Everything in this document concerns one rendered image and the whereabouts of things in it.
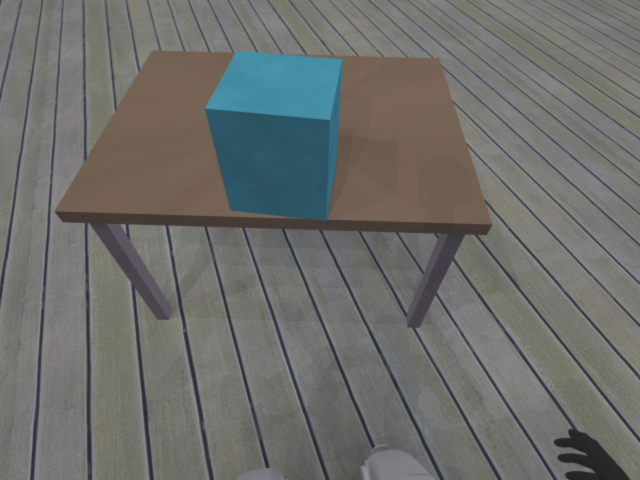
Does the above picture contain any robot right thigh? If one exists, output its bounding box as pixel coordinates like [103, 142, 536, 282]
[360, 449, 436, 480]

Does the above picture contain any right robot shin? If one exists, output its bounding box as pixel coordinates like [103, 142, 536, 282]
[370, 445, 390, 456]

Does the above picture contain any carton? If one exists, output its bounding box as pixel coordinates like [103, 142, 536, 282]
[205, 51, 342, 221]

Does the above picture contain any table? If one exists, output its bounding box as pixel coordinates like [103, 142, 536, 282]
[54, 50, 493, 328]

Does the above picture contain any robot right hand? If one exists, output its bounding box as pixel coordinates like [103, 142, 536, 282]
[554, 429, 630, 480]

